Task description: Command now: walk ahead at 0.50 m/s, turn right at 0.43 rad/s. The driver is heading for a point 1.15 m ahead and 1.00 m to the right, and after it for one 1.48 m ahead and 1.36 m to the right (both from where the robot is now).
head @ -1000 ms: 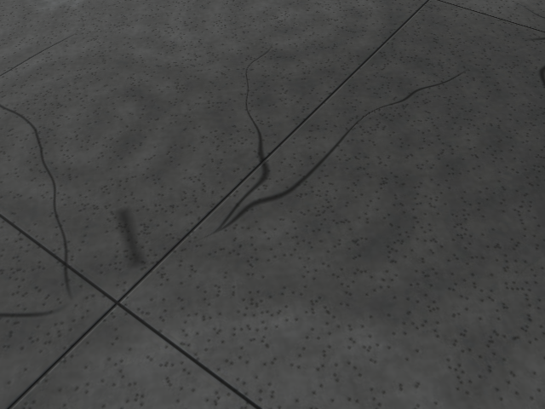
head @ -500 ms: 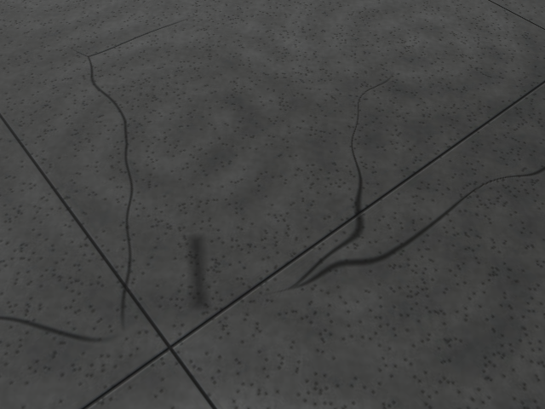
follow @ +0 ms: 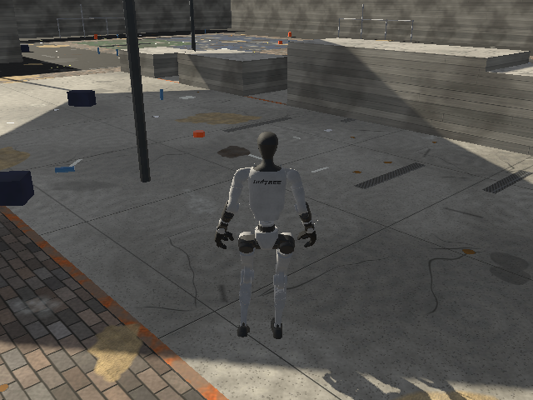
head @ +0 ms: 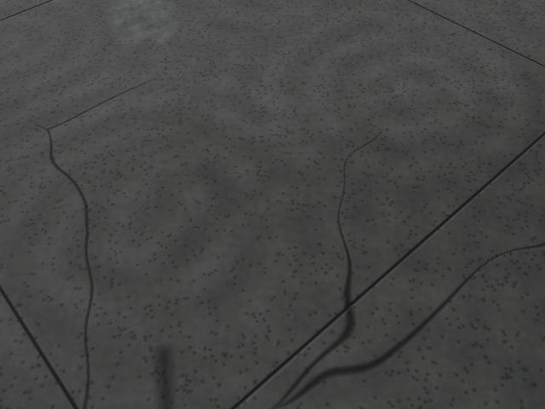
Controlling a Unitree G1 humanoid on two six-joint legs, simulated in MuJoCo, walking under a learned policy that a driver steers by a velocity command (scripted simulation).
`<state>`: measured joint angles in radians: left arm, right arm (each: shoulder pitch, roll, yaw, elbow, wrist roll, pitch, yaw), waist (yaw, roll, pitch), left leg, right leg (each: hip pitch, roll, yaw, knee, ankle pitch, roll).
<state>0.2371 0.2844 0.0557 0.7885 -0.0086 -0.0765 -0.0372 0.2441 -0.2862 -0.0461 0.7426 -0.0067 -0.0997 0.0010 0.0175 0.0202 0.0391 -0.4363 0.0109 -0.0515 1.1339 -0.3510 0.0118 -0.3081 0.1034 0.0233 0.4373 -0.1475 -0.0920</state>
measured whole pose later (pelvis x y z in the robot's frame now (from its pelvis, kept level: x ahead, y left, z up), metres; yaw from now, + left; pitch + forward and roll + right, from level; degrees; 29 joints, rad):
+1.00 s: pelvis +0.50 -0.13 +0.00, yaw -36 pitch +1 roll +0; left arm 0.24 0.30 0.07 0.64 -0.01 -0.04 -0.03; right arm 0.19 -0.31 -0.05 0.74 0.00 -0.11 0.00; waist 0.00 0.02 0.06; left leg -0.47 0.08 -0.04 1.16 -0.36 -0.01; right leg -0.34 0.09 0.02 0.49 -0.17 -0.10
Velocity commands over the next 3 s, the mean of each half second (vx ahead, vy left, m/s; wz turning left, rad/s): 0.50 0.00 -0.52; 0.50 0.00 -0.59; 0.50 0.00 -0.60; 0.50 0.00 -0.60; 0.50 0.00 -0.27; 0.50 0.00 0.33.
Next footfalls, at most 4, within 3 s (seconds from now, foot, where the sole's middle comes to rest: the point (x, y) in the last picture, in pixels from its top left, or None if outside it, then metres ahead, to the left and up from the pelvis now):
0.32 left None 0.37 0.12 -0.77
0.84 right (393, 382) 0.54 -0.24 -0.77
1.32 left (380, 262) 0.88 -0.24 -0.77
1.84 right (523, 283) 0.81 -0.63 -0.77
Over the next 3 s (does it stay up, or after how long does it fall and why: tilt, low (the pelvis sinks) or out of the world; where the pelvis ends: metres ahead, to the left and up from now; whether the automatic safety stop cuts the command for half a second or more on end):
stays up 1.01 -1.06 0.00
